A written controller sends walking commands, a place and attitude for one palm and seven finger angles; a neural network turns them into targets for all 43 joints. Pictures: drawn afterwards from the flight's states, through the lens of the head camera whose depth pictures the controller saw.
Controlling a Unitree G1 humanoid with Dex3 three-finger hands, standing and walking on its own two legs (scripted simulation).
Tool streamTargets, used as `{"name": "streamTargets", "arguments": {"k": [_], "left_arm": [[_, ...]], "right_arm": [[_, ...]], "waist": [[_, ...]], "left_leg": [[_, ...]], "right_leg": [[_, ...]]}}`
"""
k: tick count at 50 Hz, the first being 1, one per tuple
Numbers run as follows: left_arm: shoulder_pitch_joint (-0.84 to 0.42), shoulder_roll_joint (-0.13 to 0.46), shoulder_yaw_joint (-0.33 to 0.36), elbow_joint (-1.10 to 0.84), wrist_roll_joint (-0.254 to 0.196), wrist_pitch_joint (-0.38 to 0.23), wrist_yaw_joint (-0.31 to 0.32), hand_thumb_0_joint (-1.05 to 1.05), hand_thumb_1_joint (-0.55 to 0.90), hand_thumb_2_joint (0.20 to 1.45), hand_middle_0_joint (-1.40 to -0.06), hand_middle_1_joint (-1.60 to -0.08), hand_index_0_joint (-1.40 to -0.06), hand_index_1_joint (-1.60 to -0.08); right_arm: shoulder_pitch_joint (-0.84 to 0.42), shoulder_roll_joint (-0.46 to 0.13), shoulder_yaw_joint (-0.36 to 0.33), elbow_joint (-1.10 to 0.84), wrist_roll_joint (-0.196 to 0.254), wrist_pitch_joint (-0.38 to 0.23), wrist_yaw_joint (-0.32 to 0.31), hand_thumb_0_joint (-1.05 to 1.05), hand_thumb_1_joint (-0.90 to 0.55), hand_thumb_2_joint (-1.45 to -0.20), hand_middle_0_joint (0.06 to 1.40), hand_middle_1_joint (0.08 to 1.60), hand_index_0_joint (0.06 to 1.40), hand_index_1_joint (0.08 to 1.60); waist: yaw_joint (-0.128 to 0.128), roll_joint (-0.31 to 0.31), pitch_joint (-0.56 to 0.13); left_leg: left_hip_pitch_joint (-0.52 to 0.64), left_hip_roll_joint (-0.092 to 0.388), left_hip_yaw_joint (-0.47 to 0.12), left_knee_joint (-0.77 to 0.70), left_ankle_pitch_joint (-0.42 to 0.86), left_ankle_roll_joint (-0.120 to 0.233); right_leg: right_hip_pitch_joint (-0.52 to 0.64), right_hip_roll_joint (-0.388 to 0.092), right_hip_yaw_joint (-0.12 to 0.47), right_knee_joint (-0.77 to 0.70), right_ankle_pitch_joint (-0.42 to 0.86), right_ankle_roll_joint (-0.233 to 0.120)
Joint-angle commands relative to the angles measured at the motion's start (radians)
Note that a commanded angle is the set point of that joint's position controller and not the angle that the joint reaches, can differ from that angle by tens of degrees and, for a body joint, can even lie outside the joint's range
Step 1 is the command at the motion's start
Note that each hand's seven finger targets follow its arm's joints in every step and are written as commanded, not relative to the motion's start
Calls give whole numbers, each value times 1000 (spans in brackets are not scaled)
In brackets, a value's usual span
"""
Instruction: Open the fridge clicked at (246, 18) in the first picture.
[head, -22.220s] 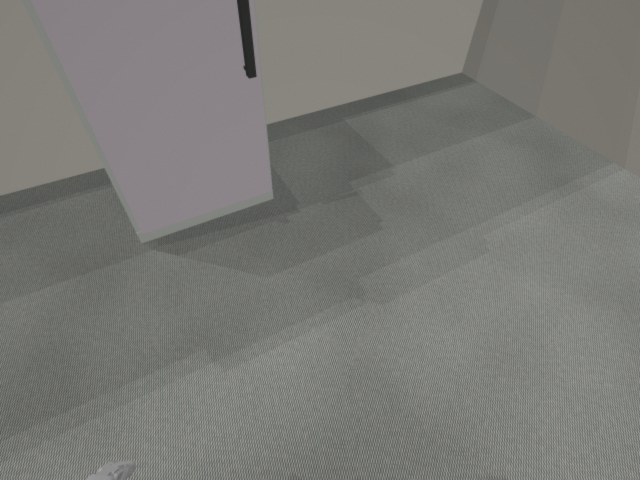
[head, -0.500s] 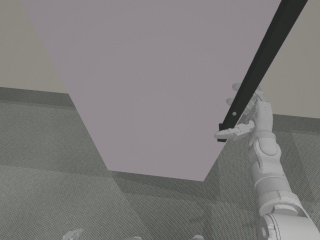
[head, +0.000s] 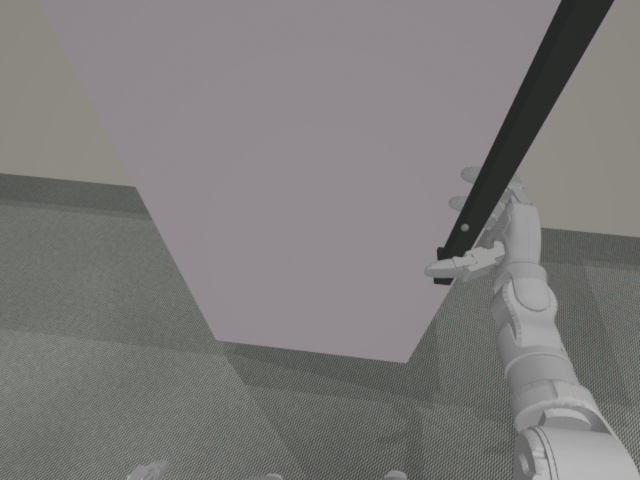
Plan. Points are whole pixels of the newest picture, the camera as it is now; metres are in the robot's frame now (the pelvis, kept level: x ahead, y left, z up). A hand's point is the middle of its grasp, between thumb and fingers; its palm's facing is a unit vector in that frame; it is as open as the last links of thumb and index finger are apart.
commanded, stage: slide the fingers in behind the handle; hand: right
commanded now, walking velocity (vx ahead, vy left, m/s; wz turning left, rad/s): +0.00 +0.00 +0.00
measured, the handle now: (489, 168) +0.47 -0.14 +0.14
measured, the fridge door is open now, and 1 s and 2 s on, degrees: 0 0 1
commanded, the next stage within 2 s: grip the handle and tug to test in 0.12 s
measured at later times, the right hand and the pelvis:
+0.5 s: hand (461, 225) +0.43 -0.12 +0.08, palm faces -0.01 +1.00 +0.00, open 12.0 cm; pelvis +0.00 -0.01 +0.00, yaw +0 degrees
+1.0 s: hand (458, 226) +0.43 -0.12 +0.08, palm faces -0.01 +1.00 +0.01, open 5.7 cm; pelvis +0.00 -0.01 +0.00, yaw +1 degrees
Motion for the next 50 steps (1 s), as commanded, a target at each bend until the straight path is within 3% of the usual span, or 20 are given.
{"name": "streamTargets", "arguments": {"k": [1, 3, 4, 7, 11, 13, 15, 17, 20, 26, 29, 31, 33, 34, 36, 39, 41, 42, 44, 50], "left_arm": [[42, 140, 51, -98, -2, -37, 3, 0, 900, 900, -200, -300, -200, -300], [41, 142, 52, -95, -2, -35, 2, 0, 900, 900, -200, -300, -200, -300], [46, 147, 51, -97, 1, -32, 3, 0, 900, 900, -200, -300, -200, -300], [38, 141, 46, -102, -1, -28, 7, 0, 900, 900, -200, -300, -200, -300], [36, 137, 50, -106, 1, -31, 4, 0, 900, 900, -200, -300, -200, -300], [40, 140, 51, -102, 1, -33, 1, 0, 900, 900, -200, -300, -200, -300], [39, 140, 51, -100, 0, -33, 1, 0, 900, 900, -200, -300, -200, -300], [43, 145, 49, -95, 1, -30, 5, 0, 900, 900, -200, -300, -200, -300], [46, 145, 46, -95, 3, -29, 9, 0, 900, 900, -200, -300, -200, -300], [46, 141, 49, -93, 4, -34, 7, 0, 900, 900, -200, -300, -200, -300], [57, 146, 49, -87, 4, -34, 7, 0, 900, 900, -200, -300, -200, -300], [52, 146, 49, -86, 3, -32, 10, 0, 900, 900, -200, -300, -200, -300], [51, 143, 48, -92, 2, -31, 8, 0, 900, 900, -200, -300, -200, -300], [57, 148, 49, -88, 4, -30, 10, 0, 900, 900, -200, -300, -200, -300], [51, 142, 51, -90, 2, -30, 8, 0, 900, 900, -200, -300, -200, -300], [59, 147, 50, -90, 3, -29, 10, 0, 900, 900, -200, -300, -200, -300], [53, 145, 51, -92, 1, -28, 9, 0, 900, 900, -200, -300, -200, -300], [50, 143, 49, -95, 0, -30, 7, 0, 900, 900, -200, -300, -200, -300], [53, 148, 50, -97, 1, -25, 10, 0, 900, 900, -200, -300, -200, -300], [42, 139, 46, -102, 3, -27, 8, 0, 900, 900, -200, -300, -200, -300]], "right_arm": [[-408, -116, -8, -217, 3, -73, -8, 0, 500, -300, 300, 1200, 300, 1200], [-423, -126, -15, -204, -3, -66, -14, 0, 500, -300, 300, 1200, 300, 1200], [-397, -159, -47, -191, -4, -63, -19, 0, 500, -300, 300, 1200, 300, 1200], [-430, -174, -55, -195, -11, -67, -23, 0, 500, -300, 300, 1200, 300, 1200], [-420, -122, -17, -219, -12, -77, -26, 0, 500, -300, 300, 1200, 300, 1200], [-420, -117, -14, -224, -11, -75, -29, 0, 407, -340, 310, 1213, 310, 1213], [-443, -88, 13, -216, -14, -72, -34, 0, 313, -380, 320, 1227, 320, 1227], [-450, -126, -18, -172, -15, -62, -38, 0, 220, -420, 330, 1240, 330, 1240], [-500, -164, -42, -188, -20, -74, -41, 0, 80, -480, 345, 1260, 345, 1260], [-478, -136, -29, -177, -15, -87, -34, 0, -200, -600, 375, 1300, 375, 1300], [-493, -134, -24, -153, -12, -85, -31, 0, -340, -660, 390, 1320, 390, 1320], [-485, -163, -44, -146, -13, -86, -29, 0, -433, -700, 400, 1333, 400, 1333], [-487, -134, -21, -156, -10, -83, -21, 0, -527, -740, 410, 1347, 410, 1347], [-488, -172, -49, -148, -13, -85, -25, 0, -573, -760, 415, 1353, 415, 1353], [-490, -138, -25, -166, -10, -86, -21, 0, -667, -800, 425, 1367, 425, 1367], [-469, -160, -47, -155, -6, -82, -19, 0, -807, -860, 440, 1387, 440, 1387], [-461, -163, -46, -163, -8, -83, -15, 0, -900, -900, 450, 1400, 450, 1400], [-481, -148, -29, -185, -5, -85, -13, 0, -900, -900, 450, 1400, 450, 1400], [-438, -185, -69, -178, -3, -82, -20, 0, -900, -900, 450, 1400, 450, 1400], [-471, -158, -42, -216, -18, -84, -44, 0, -900, -900, 450, 1400, 450, 1400]], "waist": [[16, 28, -347], [23, 40, -324], [9, 49, -319], [9, 35, -323], [13, 15, -351], [11, 7, -351], [30, 23, -334], [30, 58, -297], [24, 44, -337], [20, -4, -360], [33, 41, -337], [25, 41, -335], [29, 44, -340], [26, 43, -337], [28, 9, -354], [24, 42, -338], [21, 25, -350], [26, 4, -355], [12, 40, -345], [18, 4, -350]], "left_leg": [[17, -20, -49, -125, 383, -34], [8, -19, -49, -130, 371, -36], [24, -18, -53, -130, 372, -34], [32, -15, -57, -129, 369, -35], [9, -21, -45, -118, 372, -31], [-4, -24, -39, -118, 356, -28], [-25, -23, -38, -122, 347, -32], [-19, -22, -44, -133, 322, -34], [6, -18, -52, -129, 324, -34], [-16, -23, -43, -119, 325, -29], [-18, -25, -42, -126, 315, -30], [-3, -23, -50, -128, 317, -32], [-1, -23, -47, -128, 324, -33], [6, -22, -48, -125, 325, -30], [-6, -23, -49, -124, 341, -32], [8, -23, -49, -127, 337, -32], [10, -22, -53, -125, 354, -33], [4, -21, -52, -125, 350, -33], [25, -23, -49, -126, 350, -30], [13, -22, -51, -122, 358, -33]], "right_leg": [[326, 49, 59, -52, 211, -28], [312, 49, 57, -55, 197, -29], [294, 51, 55, -53, 197, -31], [285, 51, 53, -58, 186, -28], [332, 46, 59, -54, 218, -24], [346, 44, 65, -55, 218, -20], [343, 42, 65, -55, 208, -24], [300, 44, 65, -60, 167, -26], [297, 47, 64, -61, 166, -27], [334, 44, 65, -55, 189, -22], [314, 44, 69, -51, 178, -26], [295, 46, 63, -55, 162, -27], [298, 47, 62, -55, 166, -27], [290, 46, 65, -53, 172, -28], [318, 47, 60, -49, 186, -27], [292, 48, 60, -50, 180, -29], [302, 47, 57, -49, 191, -28], [309, 49, 58, -51, 187, -27], [298, 47, 60, -54, 193, -28], [314, 47, 57, -57, 198, -26]]}}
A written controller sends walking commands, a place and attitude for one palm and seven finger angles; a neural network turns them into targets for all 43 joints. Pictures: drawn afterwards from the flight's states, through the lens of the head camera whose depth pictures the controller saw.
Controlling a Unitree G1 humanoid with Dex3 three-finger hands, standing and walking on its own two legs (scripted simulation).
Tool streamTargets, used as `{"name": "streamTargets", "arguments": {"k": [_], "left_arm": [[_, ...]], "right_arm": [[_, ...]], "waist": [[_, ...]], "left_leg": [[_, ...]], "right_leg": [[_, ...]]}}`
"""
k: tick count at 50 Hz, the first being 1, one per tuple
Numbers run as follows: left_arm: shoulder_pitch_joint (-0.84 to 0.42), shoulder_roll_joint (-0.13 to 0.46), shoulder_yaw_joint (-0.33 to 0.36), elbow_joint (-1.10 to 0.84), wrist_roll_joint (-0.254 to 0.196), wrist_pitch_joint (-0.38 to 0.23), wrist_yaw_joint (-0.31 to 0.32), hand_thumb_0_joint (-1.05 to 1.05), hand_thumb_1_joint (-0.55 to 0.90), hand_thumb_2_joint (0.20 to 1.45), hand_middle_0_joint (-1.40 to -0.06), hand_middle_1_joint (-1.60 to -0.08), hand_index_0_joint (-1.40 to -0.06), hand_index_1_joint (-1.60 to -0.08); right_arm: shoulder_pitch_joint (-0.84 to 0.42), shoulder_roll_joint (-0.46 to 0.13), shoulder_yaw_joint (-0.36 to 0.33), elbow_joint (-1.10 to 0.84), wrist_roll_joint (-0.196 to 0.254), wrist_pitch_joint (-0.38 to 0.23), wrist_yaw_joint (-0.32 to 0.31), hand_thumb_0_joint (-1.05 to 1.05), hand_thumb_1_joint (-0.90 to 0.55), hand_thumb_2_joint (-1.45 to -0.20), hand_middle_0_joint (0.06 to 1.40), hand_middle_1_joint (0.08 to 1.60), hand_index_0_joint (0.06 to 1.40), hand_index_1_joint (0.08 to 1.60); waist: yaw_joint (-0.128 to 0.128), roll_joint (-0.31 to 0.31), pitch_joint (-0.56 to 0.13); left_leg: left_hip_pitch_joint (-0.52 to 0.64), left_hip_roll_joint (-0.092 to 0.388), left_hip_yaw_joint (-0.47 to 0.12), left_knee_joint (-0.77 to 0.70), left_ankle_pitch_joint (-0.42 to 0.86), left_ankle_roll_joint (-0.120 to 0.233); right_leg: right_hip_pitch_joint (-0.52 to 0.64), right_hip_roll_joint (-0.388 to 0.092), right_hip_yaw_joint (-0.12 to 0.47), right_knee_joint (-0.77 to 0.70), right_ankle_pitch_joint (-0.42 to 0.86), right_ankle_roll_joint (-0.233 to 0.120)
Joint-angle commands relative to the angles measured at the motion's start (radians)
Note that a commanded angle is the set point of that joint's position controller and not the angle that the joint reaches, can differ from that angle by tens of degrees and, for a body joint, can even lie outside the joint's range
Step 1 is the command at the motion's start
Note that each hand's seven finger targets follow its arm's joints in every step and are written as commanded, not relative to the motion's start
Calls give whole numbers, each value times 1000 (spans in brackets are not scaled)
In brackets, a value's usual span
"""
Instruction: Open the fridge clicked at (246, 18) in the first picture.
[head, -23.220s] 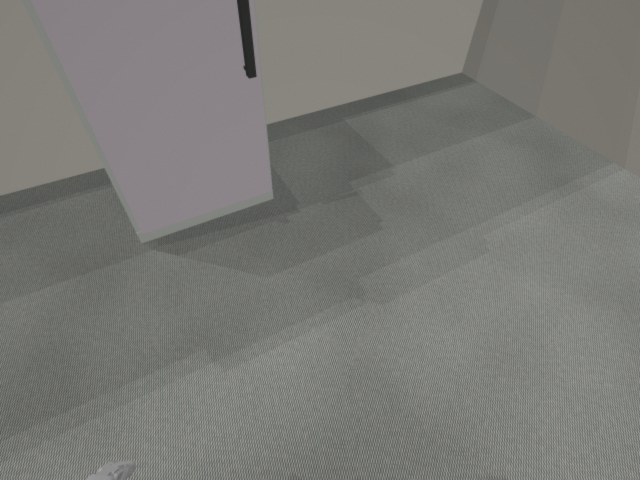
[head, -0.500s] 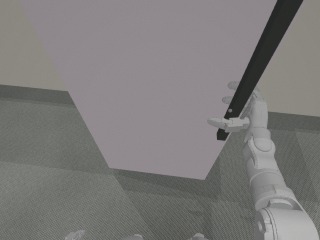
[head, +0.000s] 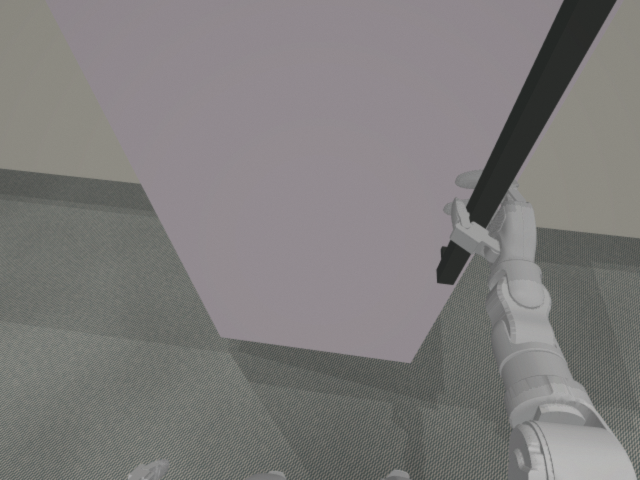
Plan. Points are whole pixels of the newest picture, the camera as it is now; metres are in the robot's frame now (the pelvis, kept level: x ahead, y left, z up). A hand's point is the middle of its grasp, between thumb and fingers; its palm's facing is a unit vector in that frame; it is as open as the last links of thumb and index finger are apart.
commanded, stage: grip the handle and tug to test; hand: right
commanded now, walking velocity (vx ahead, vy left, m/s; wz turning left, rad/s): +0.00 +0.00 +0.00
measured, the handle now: (493, 167) +0.48 -0.14 +0.15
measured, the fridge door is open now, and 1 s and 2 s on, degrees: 0 1 11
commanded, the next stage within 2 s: pull the door a little, standing still in 0.64 s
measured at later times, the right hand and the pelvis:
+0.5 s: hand (460, 225) +0.43 -0.12 +0.08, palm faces +0.02 +1.00 +0.00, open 5.7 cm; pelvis +0.01 +0.01 +0.00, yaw +1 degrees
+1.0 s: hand (460, 229) +0.42 -0.12 +0.08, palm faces +0.00 +1.00 +0.01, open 5.9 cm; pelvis +0.06 +0.00 +0.01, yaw +0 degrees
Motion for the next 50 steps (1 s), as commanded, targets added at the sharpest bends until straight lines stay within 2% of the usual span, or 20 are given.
{"name": "streamTargets", "arguments": {"k": [1, 5, 8, 10, 12, 16, 17, 19, 22, 25, 26, 27, 29, 30, 36, 37, 39, 40, 43, 50], "left_arm": [[48, 139, 51, -100, -1, -33, 3, 0, 900, 900, -200, -300, -200, -300], [41, 141, 49, -99, -4, -33, 8, 0, 900, 900, -200, -300, -200, -300], [46, 139, 50, -96, -1, -33, 8, 0, 900, 900, -200, -300, -200, -300], [47, 141, 51, -96, -3, -33, 9, 0, 900, 900, -200, -300, -200, -300], [40, 136, 48, -101, -4, -32, 7, 0, 900, 900, -200, -300, -200, -300], [35, 134, 53, -116, -3, -35, 0, 0, 900, 900, -200, -300, -200, -300], [32, 135, 53, -119, -7, -36, -2, 0, 900, 900, -200, -300, -200, -300], [36, 140, 54, -123, -3, -35, -3, 0, 900, 900, -200, -300, -200, -300], [27, 136, 57, -133, -6, -37, -6, 0, 900, 900, -200, -300, -200, -300], [28, 134, 60, -143, -7, -39, -12, 0, 900, 900, -200, -300, -200, -300], [27, 135, 63, -148, -5, -38, -13, 0, 900, 900, -200, -300, -200, -300], [21, 133, 61, -155, -8, -37, -16, 0, 900, 900, -200, -300, -200, -300], [17, 130, 62, -170, -6, -37, -19, 0, 900, 900, -200, -300, -200, -300], [11, 127, 62, -177, -9, -38, -22, 0, 900, 900, -200, -300, -200, -300], [-2, 119, 62, -201, -7, -39, -26, 0, 900, 900, -200, -300, -200, -300], [-4, 119, 60, -204, -7, -40, -27, 0, 900, 900, -200, -300, -200, -300], [8, 124, 60, -175, -3, -36, -16, 0, 900, 900, -200, -300, -200, -300], [11, 127, 65, -162, -1, -36, -12, 0, 900, 900, -200, -300, -200, -300], [-2, 113, 64, -173, 1, -41, -16, 0, 900, 900, -200, -300, -200, -300], [-54, 97, 53, -232, 1, -45, -25, 0, 900, 900, -200, -300, -200, -300]], "right_arm": [[-414, -167, -34, -226, 2, -72, -21, 0, -900, -900, 450, 1400, 450, 1400], [-452, -177, -30, -230, 0, -77, -16, 0, -900, -900, 450, 1400, 450, 1400], [-444, -179, -31, -229, -2, -76, -11, 0, -900, -900, 450, 1400, 450, 1400], [-435, -212, -64, -242, 2, -82, -11, 0, -900, -900, 450, 1400, 450, 1400], [-418, -178, -34, -240, 5, -78, -4, 0, -900, -900, 450, 1400, 450, 1400], [-327, -142, -13, -289, 11, -75, 0, 0, -900, -900, 450, 1400, 450, 1400], [-321, -141, -11, -307, 14, -73, 1, 0, -900, -900, 450, 1400, 450, 1400], [-283, -156, -22, -316, 14, -68, -2, 0, -900, -900, 450, 1400, 450, 1400], [-248, -125, 1, -365, 19, -60, 2, 0, -900, -900, 450, 1400, 450, 1400], [-170, -103, 18, -421, 22, -48, 3, 0, -900, -900, 450, 1400, 450, 1400], [-110, -121, -1, -437, 24, -42, 3, 0, -900, -900, 450, 1400, 450, 1400], [-95, -118, 10, -476, 23, -41, 6, 0, -900, -900, 450, 1400, 450, 1400], [-20, -101, 26, -530, 31, -31, 11, 0, -900, -900, 450, 1400, 450, 1400], [26, -106, 17, -565, 33, -30, 14, 0, -900, -900, 450, 1400, 450, 1400], [184, -98, 30, -709, 44, 4, 16, 0, -900, -900, 450, 1400, 450, 1400], [185, -96, 36, -739, 44, 7, 17, 0, -900, -900, 450, 1400, 450, 1400], [25, -88, 68, -716, 32, 15, 4, 0, -900, -900, 450, 1400, 450, 1400], [-3, -124, 18, -694, 28, 14, -6, 0, -900, -900, 450, 1400, 450, 1400], [116, -63, 59, -717, 29, 14, 0, 0, -900, -900, 450, 1400, 450, 1400], [383, -42, 85, -887, 47, 24, 26, 0, -900, -900, 450, 1400, 450, 1400]], "waist": [[0, 24, -345], [14, 41, -335], [6, 16, -349], [-2, 22, -376], [3, 25, -350], [-15, 8, -376], [-16, -6, -374], [-22, 23, -363], [-23, 16, -369], [-33, 23, -395], [-48, 29, -400], [-48, 4, -400], [-54, 30, -397], [-69, 17, -408], [-79, 18, -392], [-74, 22, -396], [-23, 41, -342], [-32, 33, -361], [-54, 3, -382], [-102, 28, -393]], "left_leg": [[33, -23, -40, -131, 356, -26], [34, -19, -50, -140, 346, -31], [46, -18, -48, -135, 367, -28], [64, -15, -54, -132, 388, -29], [62, -17, -51, -136, 389, -30], [78, -20, -43, -127, 427, -26], [72, -19, -44, -130, 427, -26], [93, -21, -44, -129, 433, -24], [93, -20, -43, -129, 467, -27], [120, -20, -39, -119, 533, -27], [143, -20, -39, -114, 557, -26], [147, -18, -41, -115, 578, -26], [183, -17, -37, -111, 627, -26], [193, -15, -41, -107, 663, -27], [258, -5, -46, -106, 806, -37], [267, -1, -47, -108, 827, -40], [226, -5, -43, -115, 787, -38], [213, -6, -48, -114, 787, -41], [225, -3, -37, -111, 778, -35], [342, 18, -40, -112, 909, -40]], "right_leg": [[319, 48, 63, -67, 198, -19], [301, 49, 59, -68, 172, -22], [312, 51, 59, -67, 190, -21], [314, 51, 57, -64, 208, -22], [305, 52, 56, -68, 202, -22], [336, 51, 53, -68, 243, -20], [342, 50, 53, -69, 247, -19], [325, 51, 53, -68, 249, -21], [347, 50, 47, -71, 275, -22], [370, 49, 45, -67, 339, -23], [367, 49, 43, -67, 358, -22], [376, 49, 39, -71, 374, -22], [379, 49, 36, -69, 418, -25], [389, 48, 34, -72, 447, -23], [406, 47, 23, -74, 544, -25], [408, 48, 23, -79, 548, -25], [399, 46, 31, -68, 521, -26], [401, 47, 33, -65, 507, -22], [439, 45, 34, -73, 567, -19], [439, 46, 28, -99, 648, -23]]}}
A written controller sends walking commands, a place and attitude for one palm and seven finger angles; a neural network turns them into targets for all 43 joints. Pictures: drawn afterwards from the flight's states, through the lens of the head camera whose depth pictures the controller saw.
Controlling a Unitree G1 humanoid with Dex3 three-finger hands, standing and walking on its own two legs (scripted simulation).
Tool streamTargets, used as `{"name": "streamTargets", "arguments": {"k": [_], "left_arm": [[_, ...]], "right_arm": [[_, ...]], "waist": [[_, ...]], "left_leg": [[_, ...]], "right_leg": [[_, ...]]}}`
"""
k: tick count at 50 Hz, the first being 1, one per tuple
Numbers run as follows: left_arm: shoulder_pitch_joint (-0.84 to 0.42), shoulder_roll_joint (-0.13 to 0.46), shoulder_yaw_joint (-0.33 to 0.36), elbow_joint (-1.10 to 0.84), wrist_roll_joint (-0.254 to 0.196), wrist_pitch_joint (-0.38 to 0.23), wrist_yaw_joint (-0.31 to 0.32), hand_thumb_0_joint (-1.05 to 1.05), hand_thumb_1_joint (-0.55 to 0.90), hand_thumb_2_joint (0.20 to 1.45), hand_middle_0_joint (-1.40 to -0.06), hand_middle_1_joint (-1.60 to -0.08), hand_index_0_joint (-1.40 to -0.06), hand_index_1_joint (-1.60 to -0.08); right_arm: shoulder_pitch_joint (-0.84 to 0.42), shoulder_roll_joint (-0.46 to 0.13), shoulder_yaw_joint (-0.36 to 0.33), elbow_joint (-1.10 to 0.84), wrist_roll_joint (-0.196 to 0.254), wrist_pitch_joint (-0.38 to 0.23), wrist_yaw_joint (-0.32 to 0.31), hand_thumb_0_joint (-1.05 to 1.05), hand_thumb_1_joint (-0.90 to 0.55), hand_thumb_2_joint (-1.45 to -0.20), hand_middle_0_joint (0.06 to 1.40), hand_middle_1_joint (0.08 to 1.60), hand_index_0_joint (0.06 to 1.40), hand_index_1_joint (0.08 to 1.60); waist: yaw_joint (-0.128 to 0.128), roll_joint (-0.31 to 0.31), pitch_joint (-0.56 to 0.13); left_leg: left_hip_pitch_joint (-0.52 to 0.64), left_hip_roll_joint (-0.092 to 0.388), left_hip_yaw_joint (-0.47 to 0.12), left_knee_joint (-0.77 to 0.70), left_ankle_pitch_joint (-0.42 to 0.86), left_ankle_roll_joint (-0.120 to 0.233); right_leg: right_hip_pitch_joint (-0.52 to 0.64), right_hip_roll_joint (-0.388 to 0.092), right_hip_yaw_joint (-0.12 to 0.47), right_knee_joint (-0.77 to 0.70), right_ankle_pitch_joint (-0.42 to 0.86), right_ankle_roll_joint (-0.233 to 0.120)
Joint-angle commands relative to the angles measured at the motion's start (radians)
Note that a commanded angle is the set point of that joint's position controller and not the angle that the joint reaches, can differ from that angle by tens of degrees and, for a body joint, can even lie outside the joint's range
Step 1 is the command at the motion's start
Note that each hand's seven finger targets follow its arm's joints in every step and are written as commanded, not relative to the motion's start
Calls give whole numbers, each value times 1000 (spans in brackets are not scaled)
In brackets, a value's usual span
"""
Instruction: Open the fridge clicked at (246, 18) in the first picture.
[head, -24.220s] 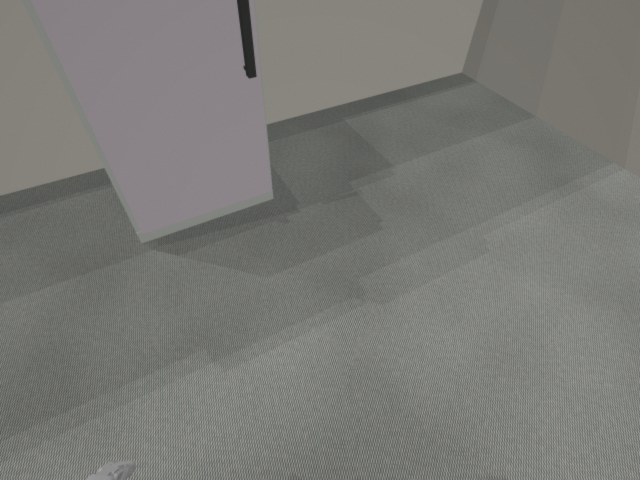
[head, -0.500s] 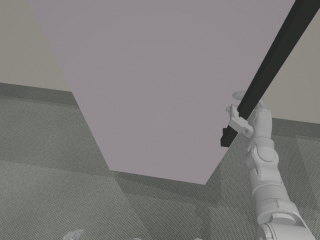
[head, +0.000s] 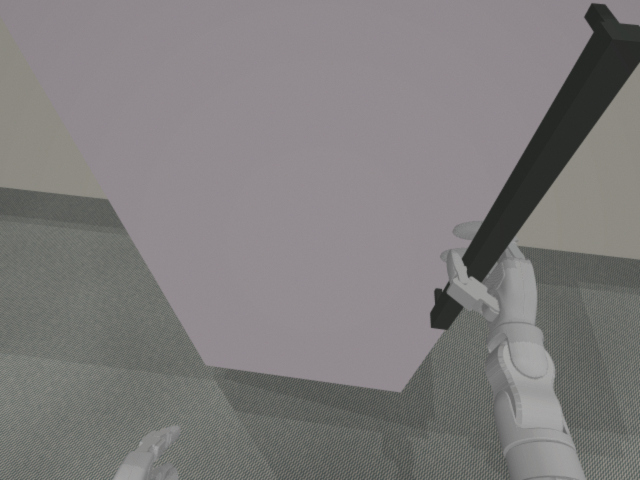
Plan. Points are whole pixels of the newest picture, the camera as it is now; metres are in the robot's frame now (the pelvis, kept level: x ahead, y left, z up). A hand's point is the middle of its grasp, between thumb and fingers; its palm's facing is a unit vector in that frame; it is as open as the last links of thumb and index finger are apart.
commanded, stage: pull the door a little, standing still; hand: right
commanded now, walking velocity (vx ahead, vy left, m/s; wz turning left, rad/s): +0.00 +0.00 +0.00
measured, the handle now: (491, 221) +0.41 -0.15 +0.13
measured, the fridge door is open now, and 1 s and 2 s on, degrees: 1 11 42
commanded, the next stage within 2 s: walk backward, drawing the door open in 0.10 s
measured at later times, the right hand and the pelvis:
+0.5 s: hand (458, 325) +0.30 -0.12 +0.08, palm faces +0.07 +0.98 -0.20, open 6.1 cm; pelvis +0.08 +0.01 +0.03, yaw +1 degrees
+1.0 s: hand (449, 350) +0.27 -0.10 +0.07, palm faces +0.21 +0.96 -0.19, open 6.2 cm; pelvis +0.03 +0.06 +0.02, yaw -3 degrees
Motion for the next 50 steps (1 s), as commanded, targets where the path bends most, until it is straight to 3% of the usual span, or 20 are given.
{"name": "streamTargets", "arguments": {"k": [1, 9, 10, 11, 13, 14, 16, 18, 22, 24, 25, 29, 36, 38, 39, 40, 41, 43, 46, 50], "left_arm": [[-20, 105, 38, -171, -6, -49, -3, 0, 900, 900, -200, -300, -200, -300], [-76, 80, 26, -265, -2, -71, -19, 0, 900, 900, -200, -300, -200, -300], [-82, 80, 23, -263, -3, -73, -18, 0, 900, 900, -200, -300, -200, -300], [-81, 109, 13, -191, -6, -45, 43, 0, 900, 900, -200, -300, -200, -300], [-99, 101, 12, -200, 3, -27, 81, 0, 900, 900, -200, -300, -200, -300], [-89, 109, 12, -207, 5, -23, 90, 0, 900, 900, -200, -300, -200, -300], [-94, 96, 13, -206, 37, -20, 82, 0, 900, 900, -200, -300, -200, -300], [-106, 74, 7, -207, 50, -13, 77, 0, 900, 900, -200, -300, -200, -300], [-162, 65, -15, -253, 27, 4, 103, 0, 900, 900, -200, -300, -200, -300], [-212, 71, 1, -277, 11, -9, 121, 0, 900, 900, -200, -300, -200, -300], [-219, 52, -8, -273, 10, -32, 125, 0, 900, 900, -200, -300, -200, -300], [-210, 36, -25, -189, 24, -28, 117, 0, 900, 900, -200, -300, -200, -300], [-256, 44, -25, -198, 6, 8, 119, 0, 900, 900, -200, -300, -200, -300], [-245, 60, -26, -197, 2, 17, 121, 0, 900, 900, -200, -300, -200, -300], [-246, 79, -18, -199, -2, 21, 125, 0, 900, 900, -200, -300, -200, -300], [-221, 103, -14, -207, -4, 20, 115, 0, 900, 900, -200, -300, -200, -300], [-197, 102, 0, -201, 15, 1, 89, 0, 900, 900, -200, -300, -200, -300], [-213, 63, 8, -188, 51, -29, 73, 0, 900, 900, -200, -300, -200, -300], [-224, 51, -5, -159, 34, -58, 93, 0, 900, 900, -200, -300, -200, -300], [-227, 72, -11, -165, 26, -88, 120, 0, 900, 900, -200, -300, -200, -300]], "right_arm": [[29, -85, 11, -417, 12, -115, 51, 0, -900, -900, 450, 1400, 450, 1400], [596, -59, 43, -817, 33, -114, 52, 0, -900, -900, 450, 1400, 450, 1400], [587, -76, 33, -843, 23, -110, 41, 0, -900, -900, 450, 1400, 450, 1400], [196, -252, -33, -757, -98, -74, -20, 0, -900, -900, 450, 1400, 450, 1400], [381, -113, 61, -683, -112, -6, -57, 0, -900, -900, 450, 1400, 450, 1400], [397, -112, 80, -735, -114, 9, -62, 0, -900, -900, 450, 1400, 450, 1400], [493, -76, 117, -741, -116, 47, -78, 0, -900, -900, 450, 1400, 450, 1400], [553, -61, 121, -735, -131, 86, -105, 0, -900, -900, 450, 1400, 450, 1400], [624, -97, 97, -761, -121, 117, -110, 0, -900, -900, 450, 1400, 450, 1400], [684, -103, 60, -635, -112, 105, -105, 0, -900, -900, 450, 1400, 450, 1400], [666, -109, 37, -576, -123, 79, -102, 0, -900, -900, 450, 1400, 450, 1400], [564, -84, 42, -601, -158, 42, -95, 0, -900, -900, 450, 1400, 450, 1400], [547, -79, 53, -630, -159, 42, -121, 0, -900, -900, 450, 1400, 450, 1400], [526, -91, 65, -663, -155, 29, -125, 0, -900, -900, 450, 1400, 450, 1400], [511, -110, 74, -685, -148, 22, -130, 0, -900, -900, 450, 1400, 450, 1400], [526, -93, 90, -697, -137, 15, -136, 0, -900, -900, 450, 1400, 450, 1400], [549, -80, 93, -708, -150, -5, -150, 0, -900, -900, 450, 1400, 450, 1400], [636, -74, 62, -673, -170, 41, -164, 0, -900, -900, 450, 1400, 450, 1400], [547, -98, 48, -665, -151, 79, -172, 0, -900, -900, 450, 1400, 450, 1400], [440, -99, 67, -639, -137, 88, -167, 0, -900, -900, 450, 1400, 450, 1400]], "waist": [[-70, 33, -355], [-107, 11, -252], [-88, 20, -207], [-26, 29, -169], [-15, -6, -162], [1, -95, -166], [11, -284, -118], [-2, -200, -58], [-29, -10, -101], [-94, 333, -62], [-115, 437, -24], [-62, 152, -49], [-68, 245, -23], [-46, 167, -42], [-36, 93, -58], [-34, -36, -98], [-44, -150, -136], [-57, -139, -81], [-60, -65, -17], [-48, -179, 30]], "left_leg": [[209, 18, -13, -43, 901, -32], [264, 23, 6, -57, 877, -16], [237, 23, 7, -57, 879, -18], [265, 71, -64, -140, 935, -50], [261, 58, 4, -102, 1000, -84], [131, 17, 34, -16, 846, -90], [-193, -47, 53, 84, 82, -63], [-167, -19, 44, -74, 14, -36], [365, 31, 44, -337, 836, -21], [732, 245, -131, -227, 1717, 46], [676, 320, -150, -224, 1789, -7], [491, 284, -70, -264, 1298, 7], [369, 221, -16, -331, 1201, -90], [350, 160, 19, -260, 1135, -118], [301, 116, 47, -149, 1007, -153], [143, 50, 19, 74, 625, -183], [-7, -12, -33, 271, -13, -159], [-7, -1, -129, 347, -163, -58], [107, 27, -96, 115, -57, -50], [309, -12, -12, -144, 59, -41]], "right_leg": [[289, 35, 30, -8, 683, -33], [270, 28, 33, -39, 689, -26], [255, 27, 36, -38, 672, -25], [348, 34, 11, -84, 647, -55], [451, 16, 18, -140, 877, -58], [613, -2, 58, -158, 1124, -76], [897, -113, 192, -208, 1470, -107], [855, -129, 195, -206, 1395, -84], [499, -28, 83, -149, 1049, -5], [-20, 139, 26, 184, 90, 18], [-99, 158, 78, 323, -173, -16], [28, 86, 41, 212, -55, 1], [181, 90, -33, -40, 128, -9], [326, 70, -27, -261, 312, -26], [443, 1, 18, -349, 570, -49], [595, -148, 197, -377, 999, -150], [730, -282, 337, -386, 1261, -237], [492, -308, 421, -381, 1084, -244], [323, -250, 336, -422, 576, -198], [82, -164, 277, -523, -56, -127]]}}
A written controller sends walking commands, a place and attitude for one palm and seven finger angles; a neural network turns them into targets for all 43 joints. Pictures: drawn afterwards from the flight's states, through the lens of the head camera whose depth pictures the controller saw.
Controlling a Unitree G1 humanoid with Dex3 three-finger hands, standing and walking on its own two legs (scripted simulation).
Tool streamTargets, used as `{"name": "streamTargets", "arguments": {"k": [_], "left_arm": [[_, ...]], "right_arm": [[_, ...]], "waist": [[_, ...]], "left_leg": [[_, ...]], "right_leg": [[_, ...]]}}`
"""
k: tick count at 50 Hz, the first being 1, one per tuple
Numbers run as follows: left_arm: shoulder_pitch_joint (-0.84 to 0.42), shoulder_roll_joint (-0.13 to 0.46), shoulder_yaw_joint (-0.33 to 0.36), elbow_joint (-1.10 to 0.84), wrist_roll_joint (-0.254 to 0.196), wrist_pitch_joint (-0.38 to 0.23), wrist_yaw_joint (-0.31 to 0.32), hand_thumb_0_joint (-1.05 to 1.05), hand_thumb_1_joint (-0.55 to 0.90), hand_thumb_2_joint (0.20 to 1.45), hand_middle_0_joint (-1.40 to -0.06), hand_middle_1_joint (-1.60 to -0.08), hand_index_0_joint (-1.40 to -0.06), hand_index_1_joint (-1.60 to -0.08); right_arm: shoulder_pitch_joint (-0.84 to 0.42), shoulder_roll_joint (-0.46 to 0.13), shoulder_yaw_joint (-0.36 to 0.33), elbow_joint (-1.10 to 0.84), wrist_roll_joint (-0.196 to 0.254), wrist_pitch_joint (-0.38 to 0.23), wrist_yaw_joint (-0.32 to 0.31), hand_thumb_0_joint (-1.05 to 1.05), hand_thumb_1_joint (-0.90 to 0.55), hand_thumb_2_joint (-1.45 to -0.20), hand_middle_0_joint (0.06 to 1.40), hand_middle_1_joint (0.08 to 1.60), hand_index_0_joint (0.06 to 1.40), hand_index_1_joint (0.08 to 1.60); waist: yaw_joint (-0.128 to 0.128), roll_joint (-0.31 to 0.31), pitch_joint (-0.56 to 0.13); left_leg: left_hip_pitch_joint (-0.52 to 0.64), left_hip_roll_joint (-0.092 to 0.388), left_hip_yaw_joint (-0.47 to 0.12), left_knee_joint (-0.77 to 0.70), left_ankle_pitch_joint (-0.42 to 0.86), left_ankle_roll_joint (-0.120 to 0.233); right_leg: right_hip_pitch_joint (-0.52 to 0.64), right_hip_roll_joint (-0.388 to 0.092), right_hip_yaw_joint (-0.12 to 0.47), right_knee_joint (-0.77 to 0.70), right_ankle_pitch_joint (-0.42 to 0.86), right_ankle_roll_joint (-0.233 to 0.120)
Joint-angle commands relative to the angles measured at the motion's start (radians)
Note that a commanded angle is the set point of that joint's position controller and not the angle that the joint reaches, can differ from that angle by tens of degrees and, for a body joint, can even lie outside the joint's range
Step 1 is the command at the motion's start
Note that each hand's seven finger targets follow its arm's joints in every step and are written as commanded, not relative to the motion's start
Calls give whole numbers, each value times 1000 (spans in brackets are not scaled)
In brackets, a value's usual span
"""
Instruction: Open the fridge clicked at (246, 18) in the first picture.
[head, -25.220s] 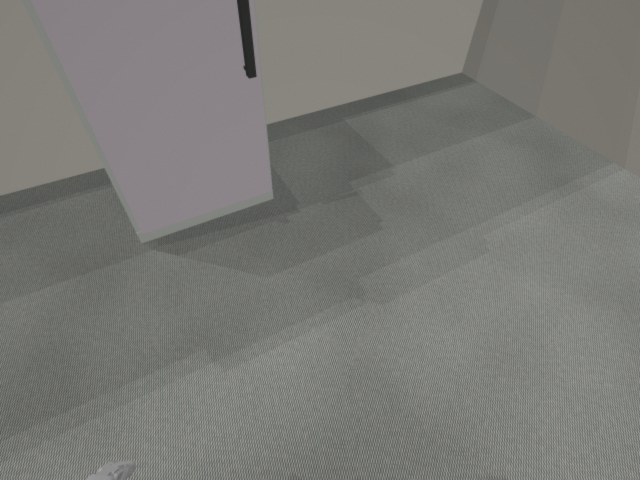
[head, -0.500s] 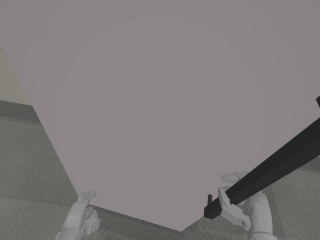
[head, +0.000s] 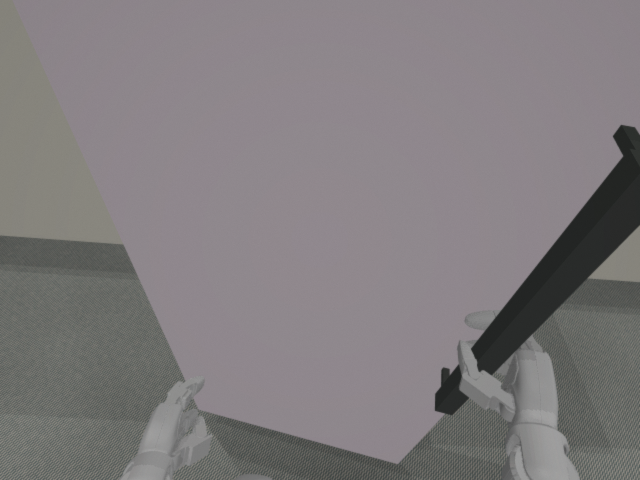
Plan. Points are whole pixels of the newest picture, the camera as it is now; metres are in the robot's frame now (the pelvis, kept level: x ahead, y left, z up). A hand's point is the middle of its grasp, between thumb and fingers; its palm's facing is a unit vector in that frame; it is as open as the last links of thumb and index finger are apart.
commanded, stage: walk backward, drawing the door open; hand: right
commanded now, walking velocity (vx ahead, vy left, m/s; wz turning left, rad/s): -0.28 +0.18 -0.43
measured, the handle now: (505, 314) +0.29 -0.17 +0.11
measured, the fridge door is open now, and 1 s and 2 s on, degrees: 11 42 71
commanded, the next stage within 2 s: stop walking and hold the door back in 1.84 s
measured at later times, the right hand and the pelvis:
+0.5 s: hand out of the picture +0.12 -0.09 +0.06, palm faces +0.28 +0.95 -0.13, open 6.3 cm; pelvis -0.11 +0.09 +0.01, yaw -19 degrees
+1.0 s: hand out of the picture +0.02 +0.00 +0.06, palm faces +0.62 +0.77 -0.12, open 6.4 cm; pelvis -0.12 +0.27 -0.01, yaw -41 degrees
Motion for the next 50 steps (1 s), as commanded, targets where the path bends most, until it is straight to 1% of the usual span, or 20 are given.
{"name": "streamTargets", "arguments": {"k": [1, 3, 4, 6, 9, 15, 16, 18, 19, 24, 30, 32, 34, 35, 38, 46, 47, 48, 49, 50], "left_arm": [[-112, 129, 38, -146, -10, -73, 27, 0, 900, 900, -200, -300, -200, -300], [-107, 116, 44, -139, -13, -72, 27, 0, 900, 900, -200, -300, -200, -300], [-94, 107, 58, -124, -23, -69, 27, 0, 900, 900, -200, -300, -200, -300], [-102, 108, 67, -68, -3, -79, 31, 0, 900, 900, -200, -300, -200, -300], [-111, 84, 43, -51, 5, -97, 30, 0, 900, 900, -200, -300, -200, -300], [-15, 96, 52, -54, 3, -133, 51, 0, 900, 900, -200, -300, -200, -300], [27, 107, 59, -57, 1, -135, 51, 0, 900, 900, -200, -300, -200, -300], [16, 149, 71, -90, 24, -149, 35, 0, 900, 900, -200, -300, -200, -300], [12, 130, 85, -66, 47, -151, 30, 0, 900, 900, -200, -300, -200, -300], [5, 154, 107, -23, 19, -171, 11, 0, 900, 900, -200, -300, -200, -300], [-37, 122, 101, -11, 3, -187, 18, 0, 900, 900, -200, -300, -200, -300], [-43, 88, 89, 1, -14, -180, 11, 0, 900, 900, -200, -300, -200, -300], [-99, 50, 96, -17, -22, -167, 10, 0, 900, 900, -200, -300, -200, -300], [-75, 69, 119, -10, -13, -162, 26, 0, 900, 900, -200, -300, -200, -300], [-116, 45, 89, -11, 11, -144, 54, 0, 900, 900, -200, -300, -200, -300], [-11, 70, 71, -75, 15, -149, 68, 0, 900, 900, -200, -300, -200, -300], [31, 79, 75, -75, 15, -152, 67, 0, 900, 900, -200, -300, -200, -300], [44, 113, 84, -97, 20, -155, 65, 0, 900, 900, -200, -300, -200, -300], [4, 163, 94, -122, 32, -146, 59, 0, 900, 900, -200, -300, -200, -300], [-30, 135, 77, -90, 49, -148, 47, 0, 900, 900, -200, -300, -200, -300]], "right_arm": [[-55, -89, -30, -201, -13, -78, 6, 0, -900, -900, 450, 1400, 450, 1400], [-78, -126, -55, -202, -16, -89, 13, 0, -900, -900, 450, 1400, 450, 1400], [-102, -172, -92, -199, -30, -82, 6, 0, -900, -900, 450, 1400, 450, 1400], [-155, -134, -75, -138, -51, -61, 2, 0, -900, -900, 450, 1400, 450, 1400], [-178, -128, -88, -106, -56, -91, 9, 0, -900, -900, 450, 1400, 450, 1400], [-175, -68, -42, -153, -47, -125, 27, 0, -900, -900, 450, 1400, 450, 1400], [-203, -55, -13, -179, -44, -130, 40, 0, -900, -900, 450, 1400, 450, 1400], [-251, -47, 42, -250, -60, -154, 54, 0, -900, -900, 450, 1400, 450, 1400], [-264, -80, 9, -271, -83, -167, 59, 0, -900, -900, 450, 1400, 450, 1400], [-288, 0, 64, -187, -85, -138, 82, 0, -900, -900, 450, 1400, 450, 1400], [-243, -27, 35, -209, -61, -139, 86, 0, -900, -900, 450, 1400, 450, 1400], [-241, -89, -5, -233, -60, -146, 81, 0, -900, -900, 450, 1400, 450, 1400], [-205, -147, -89, -226, -55, -125, 60, 0, -900, -900, 450, 1400, 450, 1400], [-155, -156, -113, -182, -51, -110, 61, 0, -900, -900, 450, 1400, 450, 1400], [-221, -109, -84, -147, -67, -127, 78, 0, -900, -900, 450, 1400, 450, 1400], [-268, -64, -25, -251, -57, -111, 81, 0, -900, -900, 450, 1400, 450, 1400], [-278, -59, -7, -263, -55, -112, 87, 0, -900, -900, 450, 1400, 450, 1400], [-290, -58, 2, -281, -58, -121, 91, 0, -900, -900, 450, 1400, 450, 1400], [-267, -59, 14, -297, -73, -142, 85, 0, -900, -900, 450, 1400, 450, 1400], [-233, -83, -13, -289, -100, -156, 88, 0, -900, -900, 450, 1400, 450, 1400]], "waist": [[-35, -166, -112], [-24, -22, -107], [-26, 242, -148], [-32, 265, -169], [-21, 168, -174], [-13, 183, -249], [18, 108, -250], [-1, -276, -180], [8, -207, -195], [-20, -132, -120], [-1, -211, -134], [-1, -43, -160], [-43, 323, -234], [-55, 388, -271], [-31, 251, -209], [-7, 194, -243], [25, 89, -248], [45, -86, -216], [8, -311, -201], [-8, -173, -186]], "left_leg": [[261, -11, 59, -275, 133, 14], [150, 63, -15, -499, 32, 41], [-50, 223, -181, -653, -227, 105], [-178, 383, -246, -664, -135, 212], [0, 318, -37, -544, 172, 187], [197, 258, 58, -431, 341, 132], [104, 215, 98, -286, 313, 79], [-315, 43, 82, 208, -14, -34], [-385, 59, -7, 338, -17, -31], [-165, 49, 14, 172, 139, -30], [177, -16, 74, -283, 171, -51], [266, 50, 52, -483, 312, -24], [217, 351, -148, -511, 273, 144], [178, 397, -240, -521, 244, 212], [253, 316, 23, -396, 580, 227], [211, 283, 97, -382, 458, 170], [100, 237, 131, -241, 420, 116], [-121, 159, 180, -15, 300, 21], [-355, 90, 115, 232, -64, -68], [-366, 85, -19, 358, -3, -38]], "right_leg": [[-193, -168, 183, -214, -431, -100], [-150, -38, 61, -63, -440, -14], [-39, 51, -36, 249, -391, 45], [-63, 50, 8, 756, -411, 42], [-113, 3, -5, 665, -416, 45], [53, 1, -89, 51, -337, 7], [180, -34, -41, -122, -222, -10], [340, -500, 645, -244, 310, -219], [377, -541, 752, -214, 402, -247], [210, -298, 276, -85, 252, -108], [39, -204, 321, -85, -49, -85], [-14, -79, 209, 28, -183, -24], [-156, 46, -23, 525, -482, 50], [-159, 31, 17, 777, -557, 44], [-233, -17, -46, 853, -488, 76], [88, -30, -147, 82, -354, 22], [240, -55, -122, -73, -226, 10], [390, -242, 157, -210, -66, -52], [490, -562, 611, -239, 342, -199], [446, -606, 657, -233, 354, -225]]}}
